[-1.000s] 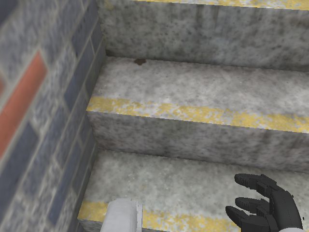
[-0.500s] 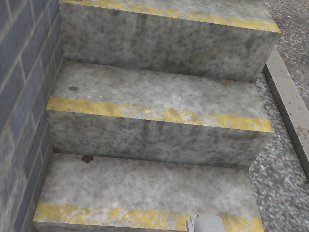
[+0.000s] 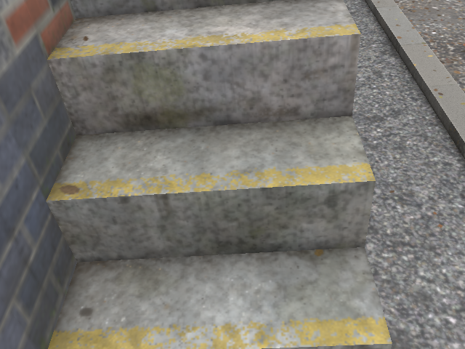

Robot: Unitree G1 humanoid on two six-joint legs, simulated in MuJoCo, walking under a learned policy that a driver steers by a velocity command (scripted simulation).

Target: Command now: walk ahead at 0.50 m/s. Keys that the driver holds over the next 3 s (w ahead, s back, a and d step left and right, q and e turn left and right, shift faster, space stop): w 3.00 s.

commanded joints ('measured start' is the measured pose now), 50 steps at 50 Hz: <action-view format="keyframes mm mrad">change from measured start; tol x64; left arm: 1 31 161 37 -23 12 -31 15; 50 -49 147 48 -150 24 132 15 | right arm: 1 -86 -22 -7 -84 12 6 -10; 50 -48 -70 -28 -4 -8 -143 32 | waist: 1 3 -93 158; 50 159 -49 -195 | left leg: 1 -302 5 -41 302 -94 3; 15 352 121 330 -731 -614 126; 20 732 407 -988 -1945 -1258 180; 38 759 409 -117 -2145 -394 209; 45 945 468 64 -1655 1663 202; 50 151 93 -233 105 -65 85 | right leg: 1 116 -254 288 -527 14 -77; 11 285 -224 87 -737 137 -111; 16 309 -214 -28 -485 2118 -163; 19 -103 227 312 506 419 -46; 32 -1255 164 204 1662 168 -111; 45 -117 229 -132 417 -85 -181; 50 47 -225 1033 -485 -438 -308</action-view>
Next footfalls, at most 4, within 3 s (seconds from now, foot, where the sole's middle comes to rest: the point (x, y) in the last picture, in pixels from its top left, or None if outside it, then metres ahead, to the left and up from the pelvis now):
0.34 left None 0.30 0.16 -0.54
0.92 right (288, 298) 0.53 -0.04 -0.34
1.40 left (170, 161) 0.76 0.21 -0.13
2.00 right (261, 19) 1.02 -0.02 0.07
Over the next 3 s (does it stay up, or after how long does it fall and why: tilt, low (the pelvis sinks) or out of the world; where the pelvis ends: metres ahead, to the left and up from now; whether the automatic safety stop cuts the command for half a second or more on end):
stays up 1.26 0.09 1.07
